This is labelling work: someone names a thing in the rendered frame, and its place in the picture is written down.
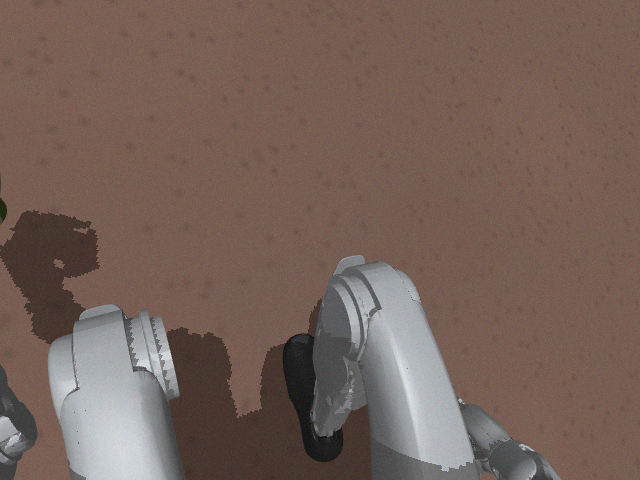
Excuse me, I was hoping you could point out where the right robot hand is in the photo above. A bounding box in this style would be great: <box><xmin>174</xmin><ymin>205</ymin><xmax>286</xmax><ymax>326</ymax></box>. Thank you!
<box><xmin>456</xmin><ymin>396</ymin><xmax>514</xmax><ymax>478</ymax></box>

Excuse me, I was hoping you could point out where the right robot foot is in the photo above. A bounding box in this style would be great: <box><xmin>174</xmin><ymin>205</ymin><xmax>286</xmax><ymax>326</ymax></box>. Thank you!
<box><xmin>283</xmin><ymin>334</ymin><xmax>343</xmax><ymax>462</ymax></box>

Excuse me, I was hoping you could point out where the left robot arm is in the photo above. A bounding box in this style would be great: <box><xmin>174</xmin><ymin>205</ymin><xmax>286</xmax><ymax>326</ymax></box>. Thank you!
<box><xmin>0</xmin><ymin>365</ymin><xmax>37</xmax><ymax>480</ymax></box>

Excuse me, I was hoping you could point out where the can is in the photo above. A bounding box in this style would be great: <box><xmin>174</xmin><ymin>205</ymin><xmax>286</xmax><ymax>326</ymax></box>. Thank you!
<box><xmin>0</xmin><ymin>198</ymin><xmax>7</xmax><ymax>222</ymax></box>

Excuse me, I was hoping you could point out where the right robot arm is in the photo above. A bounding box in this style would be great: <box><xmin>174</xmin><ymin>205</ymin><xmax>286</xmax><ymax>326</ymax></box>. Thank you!
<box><xmin>489</xmin><ymin>440</ymin><xmax>562</xmax><ymax>480</ymax></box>

